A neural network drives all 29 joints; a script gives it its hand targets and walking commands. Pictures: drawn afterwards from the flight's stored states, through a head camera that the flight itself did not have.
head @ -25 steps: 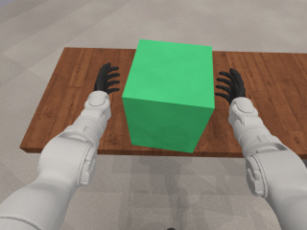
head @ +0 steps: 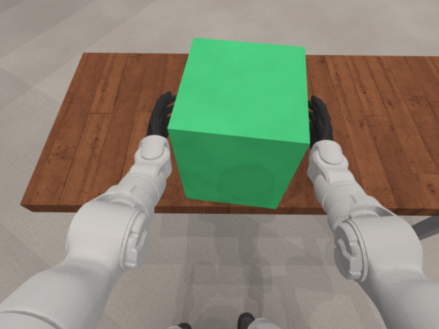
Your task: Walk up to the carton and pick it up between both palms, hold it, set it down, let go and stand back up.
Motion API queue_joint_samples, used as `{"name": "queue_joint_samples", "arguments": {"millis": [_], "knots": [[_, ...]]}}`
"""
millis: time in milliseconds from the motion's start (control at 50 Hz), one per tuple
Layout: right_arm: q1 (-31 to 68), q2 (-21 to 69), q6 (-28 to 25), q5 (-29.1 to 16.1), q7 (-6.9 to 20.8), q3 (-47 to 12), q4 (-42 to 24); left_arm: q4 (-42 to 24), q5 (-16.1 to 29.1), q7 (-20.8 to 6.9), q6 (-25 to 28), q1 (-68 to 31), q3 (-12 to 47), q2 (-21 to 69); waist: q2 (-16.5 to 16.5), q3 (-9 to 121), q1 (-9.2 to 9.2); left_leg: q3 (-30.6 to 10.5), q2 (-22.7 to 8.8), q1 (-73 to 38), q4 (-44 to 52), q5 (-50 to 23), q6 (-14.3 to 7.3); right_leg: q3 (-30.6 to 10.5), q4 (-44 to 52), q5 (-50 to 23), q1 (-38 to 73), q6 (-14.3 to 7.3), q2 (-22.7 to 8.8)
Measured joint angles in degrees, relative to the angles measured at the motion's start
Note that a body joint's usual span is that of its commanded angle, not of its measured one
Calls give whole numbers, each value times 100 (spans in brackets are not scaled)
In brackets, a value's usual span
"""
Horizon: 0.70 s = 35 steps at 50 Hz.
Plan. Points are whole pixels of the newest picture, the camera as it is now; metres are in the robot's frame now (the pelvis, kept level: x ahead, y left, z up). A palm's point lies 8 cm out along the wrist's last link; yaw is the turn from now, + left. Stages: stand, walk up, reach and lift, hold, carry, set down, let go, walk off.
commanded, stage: reach and lift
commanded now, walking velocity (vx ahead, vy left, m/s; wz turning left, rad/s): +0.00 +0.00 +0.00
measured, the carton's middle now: (238, 131) +0.47 -0.05 +0.03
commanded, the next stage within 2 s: none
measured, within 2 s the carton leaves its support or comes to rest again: leaves its support in 1.84 s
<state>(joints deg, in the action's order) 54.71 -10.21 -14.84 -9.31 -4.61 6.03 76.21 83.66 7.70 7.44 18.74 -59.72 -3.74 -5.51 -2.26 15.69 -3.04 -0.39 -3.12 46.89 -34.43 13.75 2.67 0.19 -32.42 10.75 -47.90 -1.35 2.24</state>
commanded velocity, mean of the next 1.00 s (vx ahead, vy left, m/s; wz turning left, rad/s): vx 0.00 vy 0.00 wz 0.00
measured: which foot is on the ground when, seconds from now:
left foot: down 0.00-1.00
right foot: down 0.00-1.00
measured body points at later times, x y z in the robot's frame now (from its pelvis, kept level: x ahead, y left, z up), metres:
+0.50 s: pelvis +0.02 +0.01 +0.03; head +0.10 -0.01 +0.47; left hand +0.46 +0.10 +0.06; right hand +0.43 -0.19 +0.06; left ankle +0.00 +0.14 -0.72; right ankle +0.02 -0.10 -0.72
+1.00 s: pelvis +0.03 +0.01 +0.03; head +0.11 +0.00 +0.47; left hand +0.46 +0.10 +0.06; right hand +0.43 -0.19 +0.06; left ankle +0.00 +0.14 -0.72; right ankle +0.02 -0.10 -0.72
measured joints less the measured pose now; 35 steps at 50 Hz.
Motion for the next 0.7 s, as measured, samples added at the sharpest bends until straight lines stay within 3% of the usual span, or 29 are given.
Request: {"name": "queue_joint_samples", "arguments": {"millis": [160,260,400,460,540,700], "knots": [[-85,168,61,709,-202,562,-336,-285,-759,48,-73,89,-700,172,-62,-133,26,39,20,-372,220,-62,-31,-41,201,-65,353,25,-16],[-171,312,126,1254,-164,1126,-451,-460,-1215,62,-183,228,-1182,280,8,-358,27,66,47,-807,544,-186,-45,-63,461,-155,757,25,-42],[-604,949,-43,3258,32,2949,-1302,-1112,-2487,-123,-138,655,-2331,647,-33,-879,-81,1,81,-1674,1178,-405,-62,31,1145,-361,1688,34,-87],[-930,1219,-175,3765,149,3412,-1722,-1411,-2861,-218,-169,914,-2583,830,-52,-907,-101,6,94,-1937,1391,-451,-76,50,1351,-398,1952,49,-106],[-1144,1343,-208,3935,253,3561,-1969,-1666,-3127,-299,-293,1088,-2738,968,-54,-1087,-81,71,86,-2312,1498,-398,-92,26,1450,-362,2305,67,-109],[-1407,1366,-236,3908,285,3384,-2091,-2222,-3179,-381,-496,1471,-2739,1188,27,-1163,-41,189,71,-2665,1559,-289,-103,28,1429,-240,2585,78,-120]]}}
